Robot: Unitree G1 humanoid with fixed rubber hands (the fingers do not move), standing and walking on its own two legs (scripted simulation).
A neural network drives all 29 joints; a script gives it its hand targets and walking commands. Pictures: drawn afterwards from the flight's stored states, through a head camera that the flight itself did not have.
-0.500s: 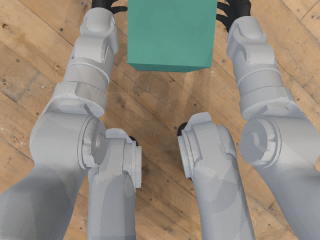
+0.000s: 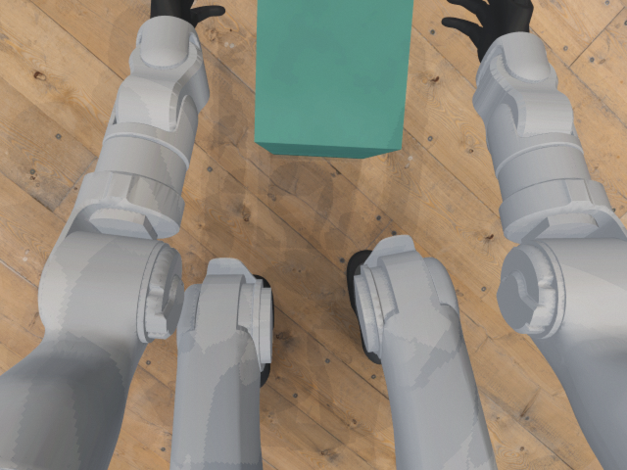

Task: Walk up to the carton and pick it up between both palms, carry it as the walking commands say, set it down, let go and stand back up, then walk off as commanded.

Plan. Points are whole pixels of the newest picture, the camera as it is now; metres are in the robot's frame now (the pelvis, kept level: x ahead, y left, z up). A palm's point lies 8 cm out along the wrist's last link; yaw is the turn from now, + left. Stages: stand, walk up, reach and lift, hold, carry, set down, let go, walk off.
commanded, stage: set down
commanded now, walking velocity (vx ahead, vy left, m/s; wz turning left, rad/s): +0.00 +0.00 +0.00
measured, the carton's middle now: (326, 69) +0.53 -0.07 -0.27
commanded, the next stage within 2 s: let go in 1.00 s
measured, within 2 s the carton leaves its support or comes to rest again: neither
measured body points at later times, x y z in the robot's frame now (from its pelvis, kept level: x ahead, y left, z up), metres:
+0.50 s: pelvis +0.02 +0.00 +0.13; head +0.34 -0.03 +0.44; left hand +0.58 +0.08 +0.01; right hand +0.52 -0.24 +0.01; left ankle +0.10 +0.11 -0.37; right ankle +0.12 -0.11 -0.37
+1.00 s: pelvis +0.05 -0.01 +0.26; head +0.34 -0.03 +0.61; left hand +0.57 +0.08 +0.15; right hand +0.52 -0.25 +0.16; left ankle +0.10 +0.11 -0.37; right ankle +0.12 -0.11 -0.37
